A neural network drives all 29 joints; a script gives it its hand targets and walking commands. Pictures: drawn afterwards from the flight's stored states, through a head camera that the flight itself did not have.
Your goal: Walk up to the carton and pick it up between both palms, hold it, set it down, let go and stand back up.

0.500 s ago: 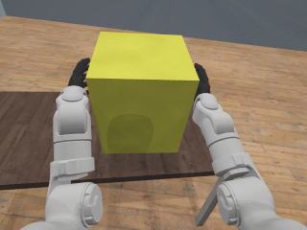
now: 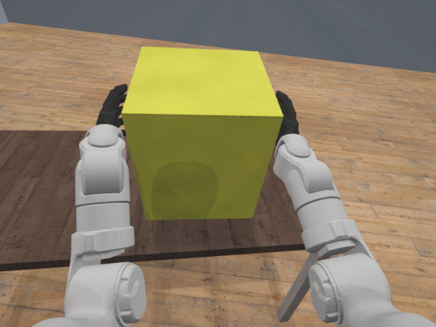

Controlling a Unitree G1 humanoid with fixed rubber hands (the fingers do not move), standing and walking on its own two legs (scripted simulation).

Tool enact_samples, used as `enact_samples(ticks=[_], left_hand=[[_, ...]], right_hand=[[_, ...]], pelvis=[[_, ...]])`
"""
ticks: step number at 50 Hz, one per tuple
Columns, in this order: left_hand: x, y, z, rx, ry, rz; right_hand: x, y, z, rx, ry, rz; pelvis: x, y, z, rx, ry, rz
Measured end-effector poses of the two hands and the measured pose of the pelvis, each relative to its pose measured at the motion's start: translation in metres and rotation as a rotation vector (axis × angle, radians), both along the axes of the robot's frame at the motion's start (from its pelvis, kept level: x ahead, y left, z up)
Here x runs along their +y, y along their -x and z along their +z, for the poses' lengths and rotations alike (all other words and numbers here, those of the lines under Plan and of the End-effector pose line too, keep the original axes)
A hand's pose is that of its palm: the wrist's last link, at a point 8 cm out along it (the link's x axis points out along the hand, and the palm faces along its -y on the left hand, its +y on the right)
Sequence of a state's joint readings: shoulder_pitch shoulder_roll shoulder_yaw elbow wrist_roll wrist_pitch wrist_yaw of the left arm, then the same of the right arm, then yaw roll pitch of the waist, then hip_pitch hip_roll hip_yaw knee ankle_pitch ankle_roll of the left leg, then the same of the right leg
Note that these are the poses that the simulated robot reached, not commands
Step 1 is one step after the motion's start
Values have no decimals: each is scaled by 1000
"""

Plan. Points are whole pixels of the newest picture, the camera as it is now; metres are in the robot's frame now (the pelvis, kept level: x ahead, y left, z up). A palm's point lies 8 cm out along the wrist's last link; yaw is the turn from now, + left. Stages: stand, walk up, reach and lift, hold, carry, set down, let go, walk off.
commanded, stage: hold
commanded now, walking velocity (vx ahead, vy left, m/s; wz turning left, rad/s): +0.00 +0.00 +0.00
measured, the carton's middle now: (200, 137) +0.39 +0.01 +0.20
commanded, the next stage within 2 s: set down in 1.76 s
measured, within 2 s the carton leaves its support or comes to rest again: neither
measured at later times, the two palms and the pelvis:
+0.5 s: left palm (110, 130) +0.35 +0.16 +0.23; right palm (286, 137) +0.35 -0.14 +0.23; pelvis +0.00 +0.00 +0.00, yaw +0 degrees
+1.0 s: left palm (109, 129) +0.36 +0.16 +0.23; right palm (285, 136) +0.36 -0.14 +0.23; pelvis +0.00 +0.00 +0.00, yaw +0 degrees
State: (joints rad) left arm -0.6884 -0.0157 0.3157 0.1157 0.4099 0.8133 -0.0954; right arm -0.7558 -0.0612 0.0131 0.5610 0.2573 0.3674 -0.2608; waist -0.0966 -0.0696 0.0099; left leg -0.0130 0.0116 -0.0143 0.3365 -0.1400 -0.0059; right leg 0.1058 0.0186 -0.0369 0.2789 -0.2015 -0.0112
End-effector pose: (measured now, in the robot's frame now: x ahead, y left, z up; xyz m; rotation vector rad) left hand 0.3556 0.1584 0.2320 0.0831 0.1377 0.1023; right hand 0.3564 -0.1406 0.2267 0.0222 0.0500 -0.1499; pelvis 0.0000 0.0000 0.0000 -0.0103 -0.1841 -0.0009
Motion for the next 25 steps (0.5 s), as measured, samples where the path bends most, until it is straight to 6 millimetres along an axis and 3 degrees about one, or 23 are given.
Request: enact_samples(ticks=[25], left_hand=[[-1,2,1,-1,-1,1]], right_hand=[[0,2,0,-1,-2,-2]], pelvis=[[-1,2,0,-4,-1,2]])
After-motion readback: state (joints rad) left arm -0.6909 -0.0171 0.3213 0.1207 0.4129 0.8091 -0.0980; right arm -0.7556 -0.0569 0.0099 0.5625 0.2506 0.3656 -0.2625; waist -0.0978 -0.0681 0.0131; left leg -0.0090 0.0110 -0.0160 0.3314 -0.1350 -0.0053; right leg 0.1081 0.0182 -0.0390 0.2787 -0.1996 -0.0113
